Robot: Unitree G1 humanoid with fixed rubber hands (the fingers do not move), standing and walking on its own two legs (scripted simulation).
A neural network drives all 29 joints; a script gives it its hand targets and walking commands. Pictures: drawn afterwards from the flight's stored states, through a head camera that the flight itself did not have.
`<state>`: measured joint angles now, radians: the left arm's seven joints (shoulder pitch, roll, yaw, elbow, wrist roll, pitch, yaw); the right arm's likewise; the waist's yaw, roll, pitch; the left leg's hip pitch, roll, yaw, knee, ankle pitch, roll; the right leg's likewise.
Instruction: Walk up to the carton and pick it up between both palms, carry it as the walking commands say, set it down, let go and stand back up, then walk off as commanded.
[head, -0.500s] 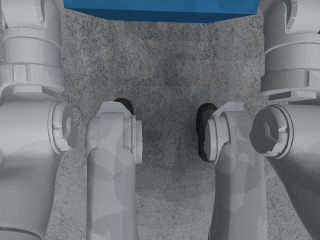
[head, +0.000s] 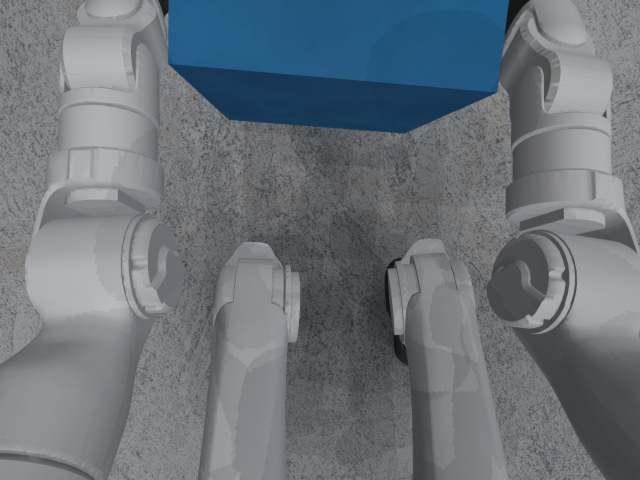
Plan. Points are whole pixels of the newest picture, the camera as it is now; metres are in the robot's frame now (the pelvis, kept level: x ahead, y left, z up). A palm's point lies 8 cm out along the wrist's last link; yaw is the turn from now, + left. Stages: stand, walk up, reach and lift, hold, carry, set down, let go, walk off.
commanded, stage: reach and lift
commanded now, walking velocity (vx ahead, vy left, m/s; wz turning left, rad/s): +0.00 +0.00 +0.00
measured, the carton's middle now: (329, 39) +0.55 +0.02 -0.14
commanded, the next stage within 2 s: none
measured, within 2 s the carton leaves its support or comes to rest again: neither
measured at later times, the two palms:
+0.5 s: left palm out of the picture +0.54 +0.19 -0.02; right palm out of the picture +0.54 -0.15 -0.01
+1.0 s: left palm out of the picture +0.51 +0.19 +0.05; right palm out of the picture +0.51 -0.15 +0.07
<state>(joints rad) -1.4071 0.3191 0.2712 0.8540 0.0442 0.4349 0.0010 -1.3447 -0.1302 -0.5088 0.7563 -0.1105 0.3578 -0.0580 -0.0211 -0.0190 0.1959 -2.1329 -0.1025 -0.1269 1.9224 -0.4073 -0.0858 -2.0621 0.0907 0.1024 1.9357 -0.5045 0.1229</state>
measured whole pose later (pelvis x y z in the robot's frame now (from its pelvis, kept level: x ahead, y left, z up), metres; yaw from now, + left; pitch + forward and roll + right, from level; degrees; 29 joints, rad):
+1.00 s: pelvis +0.05 -0.01 +0.12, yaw +0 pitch +42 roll -3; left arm -0.96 0.15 0.34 0.76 0.18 0.46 -0.05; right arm -0.89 0.05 -0.56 0.68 -0.21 0.35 -0.03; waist -0.04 -0.07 -0.23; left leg -1.82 -0.09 -0.16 1.53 -0.43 -0.08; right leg -1.77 0.10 0.11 1.52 -0.49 0.10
